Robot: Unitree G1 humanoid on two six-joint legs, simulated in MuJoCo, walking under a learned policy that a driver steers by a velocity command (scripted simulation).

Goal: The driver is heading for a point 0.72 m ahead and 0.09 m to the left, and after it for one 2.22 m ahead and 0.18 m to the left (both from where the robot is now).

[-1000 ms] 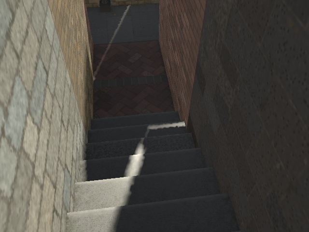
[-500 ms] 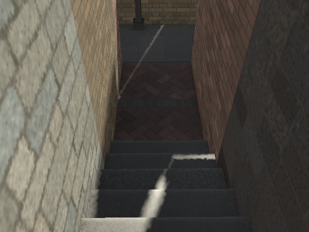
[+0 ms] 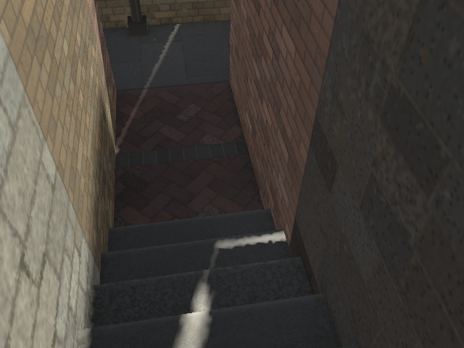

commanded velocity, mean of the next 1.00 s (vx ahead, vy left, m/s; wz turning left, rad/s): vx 0.22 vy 0.00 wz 0.00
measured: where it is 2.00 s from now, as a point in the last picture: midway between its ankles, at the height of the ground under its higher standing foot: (200, 347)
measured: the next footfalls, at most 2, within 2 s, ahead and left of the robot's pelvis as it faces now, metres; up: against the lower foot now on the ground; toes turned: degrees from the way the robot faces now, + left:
right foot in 0.04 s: +0.17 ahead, -0.09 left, -0.17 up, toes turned -5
left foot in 0.50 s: +0.16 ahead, +0.12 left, -0.17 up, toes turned -3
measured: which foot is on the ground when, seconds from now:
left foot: down 0.00-0.06, up 0.08-0.48, down 0.50-0.74, up 0.76-1.00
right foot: up 0.00-0.02, down 0.04-1.00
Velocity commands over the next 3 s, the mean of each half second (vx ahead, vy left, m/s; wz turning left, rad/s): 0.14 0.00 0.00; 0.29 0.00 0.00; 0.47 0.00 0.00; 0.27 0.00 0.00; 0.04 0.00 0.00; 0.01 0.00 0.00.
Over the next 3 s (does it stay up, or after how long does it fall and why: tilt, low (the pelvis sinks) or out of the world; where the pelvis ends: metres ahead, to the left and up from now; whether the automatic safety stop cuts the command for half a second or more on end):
stays up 0.68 0.05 -0.40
